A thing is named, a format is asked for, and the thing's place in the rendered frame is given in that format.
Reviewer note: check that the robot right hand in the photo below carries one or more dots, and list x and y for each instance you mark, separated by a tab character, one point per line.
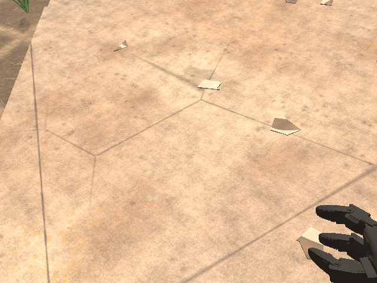
363	269

